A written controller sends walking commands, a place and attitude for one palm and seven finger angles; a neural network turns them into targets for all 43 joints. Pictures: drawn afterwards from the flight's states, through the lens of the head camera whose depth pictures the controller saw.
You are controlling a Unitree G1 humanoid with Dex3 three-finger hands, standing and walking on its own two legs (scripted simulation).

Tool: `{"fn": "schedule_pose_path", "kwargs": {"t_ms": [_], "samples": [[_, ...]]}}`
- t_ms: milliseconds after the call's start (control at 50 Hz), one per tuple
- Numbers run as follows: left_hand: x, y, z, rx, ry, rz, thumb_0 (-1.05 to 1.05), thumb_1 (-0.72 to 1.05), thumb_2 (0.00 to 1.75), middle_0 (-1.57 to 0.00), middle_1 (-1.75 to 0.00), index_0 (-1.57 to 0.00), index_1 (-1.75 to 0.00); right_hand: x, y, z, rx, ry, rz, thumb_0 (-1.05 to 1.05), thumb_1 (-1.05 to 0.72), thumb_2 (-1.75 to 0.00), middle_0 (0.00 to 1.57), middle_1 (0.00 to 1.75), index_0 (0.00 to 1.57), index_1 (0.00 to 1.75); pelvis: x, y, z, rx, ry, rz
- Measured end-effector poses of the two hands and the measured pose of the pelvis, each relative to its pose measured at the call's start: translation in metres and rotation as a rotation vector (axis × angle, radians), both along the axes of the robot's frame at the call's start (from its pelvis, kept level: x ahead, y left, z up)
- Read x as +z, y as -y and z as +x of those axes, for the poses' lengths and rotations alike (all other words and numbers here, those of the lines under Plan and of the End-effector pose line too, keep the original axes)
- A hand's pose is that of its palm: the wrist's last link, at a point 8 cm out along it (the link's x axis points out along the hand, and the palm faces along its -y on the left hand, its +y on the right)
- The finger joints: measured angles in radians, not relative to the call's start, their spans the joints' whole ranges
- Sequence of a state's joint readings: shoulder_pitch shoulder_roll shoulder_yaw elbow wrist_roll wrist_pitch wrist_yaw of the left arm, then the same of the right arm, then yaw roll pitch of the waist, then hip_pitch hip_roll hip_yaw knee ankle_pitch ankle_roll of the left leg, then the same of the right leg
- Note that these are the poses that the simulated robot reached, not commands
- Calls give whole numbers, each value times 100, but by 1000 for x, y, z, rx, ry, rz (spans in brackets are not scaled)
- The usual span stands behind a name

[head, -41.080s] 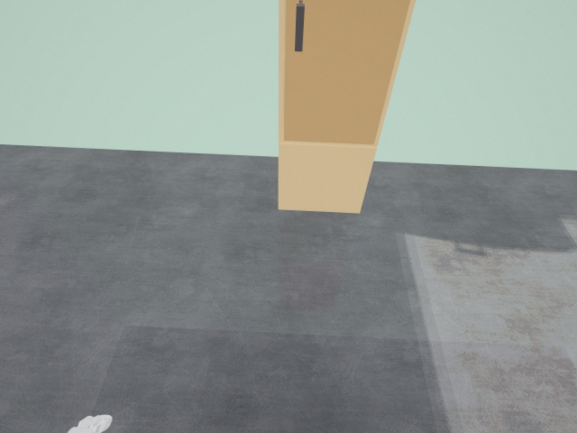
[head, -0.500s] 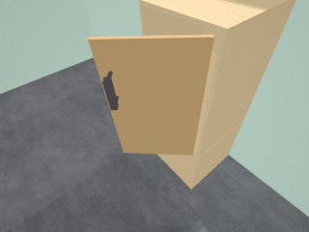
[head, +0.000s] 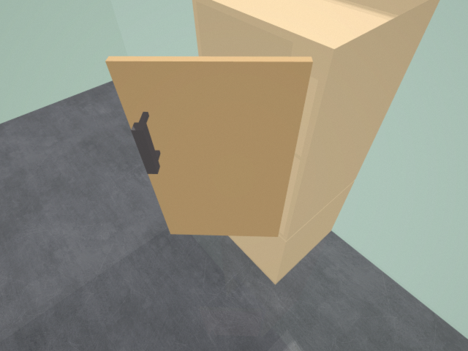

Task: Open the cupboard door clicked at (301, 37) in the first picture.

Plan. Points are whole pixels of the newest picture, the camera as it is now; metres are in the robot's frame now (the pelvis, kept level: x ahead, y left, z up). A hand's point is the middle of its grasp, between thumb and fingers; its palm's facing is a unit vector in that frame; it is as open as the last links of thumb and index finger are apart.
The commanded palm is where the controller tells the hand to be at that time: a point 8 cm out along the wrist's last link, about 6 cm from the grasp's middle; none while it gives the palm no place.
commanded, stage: come to a stop and stand still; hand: left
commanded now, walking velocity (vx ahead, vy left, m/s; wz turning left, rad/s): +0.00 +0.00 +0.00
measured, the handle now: (149, 143) +0.49 +0.20 +0.08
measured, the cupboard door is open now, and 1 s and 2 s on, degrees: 47 47 47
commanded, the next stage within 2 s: look again from close up in 0.40 s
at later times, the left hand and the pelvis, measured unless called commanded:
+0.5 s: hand out of the picture +0.03 +0.16 -0.17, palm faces +0.03 -0.98 -0.21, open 7.4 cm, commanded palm none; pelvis +0.02 -0.02 +0.00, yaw +0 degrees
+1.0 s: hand out of the picture +0.04 +0.17 -0.17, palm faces +0.03 -0.98 -0.21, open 7.4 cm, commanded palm none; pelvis +0.02 -0.02 +0.00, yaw +1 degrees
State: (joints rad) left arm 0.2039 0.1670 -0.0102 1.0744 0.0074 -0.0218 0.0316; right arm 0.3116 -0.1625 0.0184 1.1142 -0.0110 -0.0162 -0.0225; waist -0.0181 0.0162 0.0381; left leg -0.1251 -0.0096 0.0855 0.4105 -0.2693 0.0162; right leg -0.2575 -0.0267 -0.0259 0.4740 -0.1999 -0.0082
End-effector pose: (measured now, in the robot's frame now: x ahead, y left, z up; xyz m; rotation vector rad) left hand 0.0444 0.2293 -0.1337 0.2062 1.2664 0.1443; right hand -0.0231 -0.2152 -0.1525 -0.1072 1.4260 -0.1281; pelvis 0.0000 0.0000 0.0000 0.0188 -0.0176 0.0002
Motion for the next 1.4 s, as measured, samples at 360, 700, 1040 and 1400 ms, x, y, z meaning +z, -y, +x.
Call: {"fn": "schedule_pose_path", "kwargs": {"t_ms": [360, 700, 1040, 1400], "samples": [[-4, 13, -13, 40, -58, -8, 1, 92, 90, -20, -30, -20, -30, 3, 17, 44, 24, 57, -22, 0, -91, -90, 20, 30, 20, 30, 1, 13, 15, 3, 0, -7], [-7, 20, -22, 57, -85, -27, 1, 91, 90, -20, -30, -20, -30, 8, 27, 42, 36, 27, -45, 0, -91, -90, 20, 30, 20, 30, 2, 18, 18, 10, -2, -12], [-7, 13, -9, 52, -52, -22, 1, 91, 90, -20, -30, -20, -30, 8, 20, 35, 30, 11, -38, 0, -91, -90, 20, 30, 20, 30, 2, 15, 19, 14, -2, -12], [-15, 1, -19, 52, -35, 0, 1, 91, 90, -20, -30, -20, -30, 0, 22, 39, 13, 68, -59, 0, -91, -90, 20, 30, 20, 30, -9, 9, -13, 14, -10, -5]]}}
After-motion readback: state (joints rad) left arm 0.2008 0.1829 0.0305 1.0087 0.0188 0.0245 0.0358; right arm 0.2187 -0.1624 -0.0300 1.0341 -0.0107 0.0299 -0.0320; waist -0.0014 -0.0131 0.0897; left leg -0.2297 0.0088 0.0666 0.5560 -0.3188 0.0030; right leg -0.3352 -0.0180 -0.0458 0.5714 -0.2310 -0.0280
